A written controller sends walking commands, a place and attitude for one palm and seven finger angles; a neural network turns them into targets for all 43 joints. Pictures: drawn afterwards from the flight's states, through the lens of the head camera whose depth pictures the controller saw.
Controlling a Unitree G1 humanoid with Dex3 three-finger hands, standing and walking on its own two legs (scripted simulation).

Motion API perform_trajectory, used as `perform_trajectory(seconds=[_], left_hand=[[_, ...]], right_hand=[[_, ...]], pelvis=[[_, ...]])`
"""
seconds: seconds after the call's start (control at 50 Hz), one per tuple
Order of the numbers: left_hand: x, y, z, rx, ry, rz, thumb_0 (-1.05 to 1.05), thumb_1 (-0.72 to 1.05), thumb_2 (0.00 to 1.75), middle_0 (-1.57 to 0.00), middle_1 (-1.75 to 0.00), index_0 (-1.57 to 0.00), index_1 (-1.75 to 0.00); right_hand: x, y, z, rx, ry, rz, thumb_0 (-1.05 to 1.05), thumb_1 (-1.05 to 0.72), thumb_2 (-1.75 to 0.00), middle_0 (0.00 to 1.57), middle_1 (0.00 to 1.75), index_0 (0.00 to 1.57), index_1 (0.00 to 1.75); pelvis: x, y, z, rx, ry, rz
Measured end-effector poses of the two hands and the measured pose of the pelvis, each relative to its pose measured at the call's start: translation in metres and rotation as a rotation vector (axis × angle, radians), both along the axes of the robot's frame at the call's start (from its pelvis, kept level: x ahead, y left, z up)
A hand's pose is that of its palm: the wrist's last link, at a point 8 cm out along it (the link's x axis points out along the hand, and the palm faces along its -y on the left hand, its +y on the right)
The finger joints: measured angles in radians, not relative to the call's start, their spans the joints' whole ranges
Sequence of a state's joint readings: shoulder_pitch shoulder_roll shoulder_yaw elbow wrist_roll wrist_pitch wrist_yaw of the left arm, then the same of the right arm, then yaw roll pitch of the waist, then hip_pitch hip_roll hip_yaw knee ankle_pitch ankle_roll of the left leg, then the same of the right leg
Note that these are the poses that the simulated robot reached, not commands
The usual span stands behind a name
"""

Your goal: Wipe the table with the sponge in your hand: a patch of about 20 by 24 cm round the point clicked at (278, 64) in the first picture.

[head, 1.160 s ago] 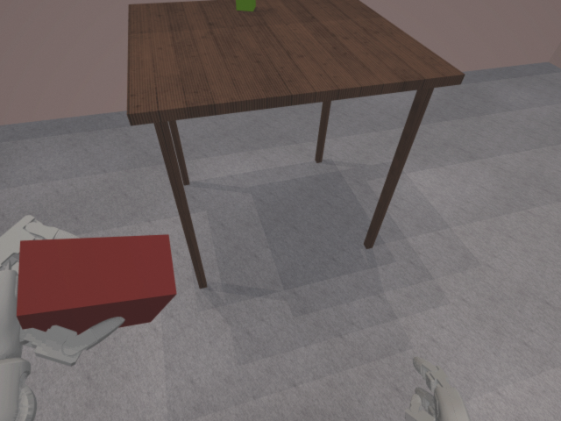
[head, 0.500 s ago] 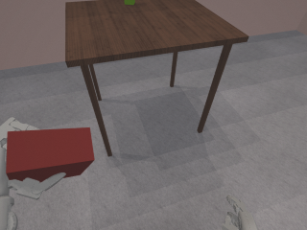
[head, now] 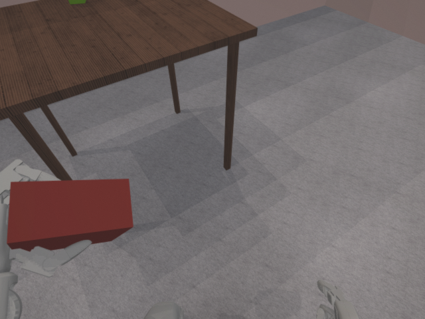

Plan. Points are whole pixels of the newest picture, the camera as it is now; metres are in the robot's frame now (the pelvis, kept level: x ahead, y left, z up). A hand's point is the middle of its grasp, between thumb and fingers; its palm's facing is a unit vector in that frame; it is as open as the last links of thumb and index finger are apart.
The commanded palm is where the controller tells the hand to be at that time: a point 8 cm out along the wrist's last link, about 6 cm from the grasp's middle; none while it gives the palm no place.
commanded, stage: walk to a spot facing it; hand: left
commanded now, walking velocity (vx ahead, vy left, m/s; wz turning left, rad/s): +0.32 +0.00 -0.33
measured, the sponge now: (89, 216) +0.23 +0.19 +0.14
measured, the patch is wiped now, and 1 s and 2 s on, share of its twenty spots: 0.00 0.00 0.00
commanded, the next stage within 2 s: turn to face it in 0.36 s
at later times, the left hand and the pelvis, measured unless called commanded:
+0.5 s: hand (129, 128) +0.38 +0.16 +0.17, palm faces +0.18 -0.88 -0.44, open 10.6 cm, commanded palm +0.34 +0.22 +0.18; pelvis +0.11 -0.01 +0.00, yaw -16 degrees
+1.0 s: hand (131, 121) +0.41 +0.17 +0.17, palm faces +0.31 -0.86 -0.40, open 10.5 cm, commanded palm +0.35 +0.21 +0.18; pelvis +0.16 -0.05 -0.01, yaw -6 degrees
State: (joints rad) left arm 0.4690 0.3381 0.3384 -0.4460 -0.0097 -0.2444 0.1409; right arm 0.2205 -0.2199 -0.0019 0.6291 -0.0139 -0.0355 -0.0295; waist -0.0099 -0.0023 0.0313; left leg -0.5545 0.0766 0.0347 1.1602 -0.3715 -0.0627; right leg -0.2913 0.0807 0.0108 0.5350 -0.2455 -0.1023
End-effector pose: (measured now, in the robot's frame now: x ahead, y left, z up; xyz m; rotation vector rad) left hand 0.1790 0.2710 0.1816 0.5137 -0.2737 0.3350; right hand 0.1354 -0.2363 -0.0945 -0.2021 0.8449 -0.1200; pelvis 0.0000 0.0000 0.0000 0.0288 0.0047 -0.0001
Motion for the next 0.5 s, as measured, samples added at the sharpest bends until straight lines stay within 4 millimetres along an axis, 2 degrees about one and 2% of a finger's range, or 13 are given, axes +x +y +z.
perform_trajectory(seconds=[0.14,0.24,0.32,0.42,0.5], left_hand=[[0.042,-0.001,0.012,0.031,-0.011,-0.070,-0.01,-0.52,0.98,-0.69,-1.34,-0.70,-1.33],[0.074,0.005,0.005,-0.012,-0.058,-0.101,-0.01,-0.52,0.98,-0.69,-1.34,-0.70,-1.33],[0.105,0.003,-0.002,-0.018,-0.058,-0.121,-0.01,-0.52,0.98,-0.69,-1.34,-0.70,-1.33],[0.142,-0.025,0.004,-0.013,-0.042,-0.183,-0.01,-0.52,0.98,-0.69,-1.34,-0.70,-1.33],[0.174,-0.060,0.009,0.025,-0.039,-0.250,-0.01,-0.52,0.98,-0.69,-1.34,-0.70,-1.33]], right_hand=[[0.005,-0.020,0.018,-0.051,-0.007,-0.092,0.01,-0.90,-0.90,0.20,0.30,0.20,0.30],[0.027,-0.016,0.021,-0.087,-0.059,-0.127,0.01,-0.90,-0.90,0.20,0.30,0.20,0.30],[0.047,-0.003,0.021,-0.055,-0.108,-0.169,0.01,-0.90,-0.90,0.20,0.30,0.20,0.30],[0.062,0.013,0.017,0.029,-0.115,-0.178,0.01,-0.90,-0.90,0.20,0.30,0.20,0.30],[0.066,0.007,0.006,0.084,-0.094,-0.205,0.01,-0.90,-0.90,0.21,0.30,0.20,0.30]], pelvis=[[0.027,0.005,0.008,0.009,0.031,-0.068],[0.054,0.017,-0.003,-0.017,0.019,-0.105],[0.068,0.017,-0.006,0.000,-0.002,-0.168],[0.088,0.008,0.000,-0.031,0.001,-0.232],[0.105,-0.011,0.000,-0.047,0.004,-0.275]])
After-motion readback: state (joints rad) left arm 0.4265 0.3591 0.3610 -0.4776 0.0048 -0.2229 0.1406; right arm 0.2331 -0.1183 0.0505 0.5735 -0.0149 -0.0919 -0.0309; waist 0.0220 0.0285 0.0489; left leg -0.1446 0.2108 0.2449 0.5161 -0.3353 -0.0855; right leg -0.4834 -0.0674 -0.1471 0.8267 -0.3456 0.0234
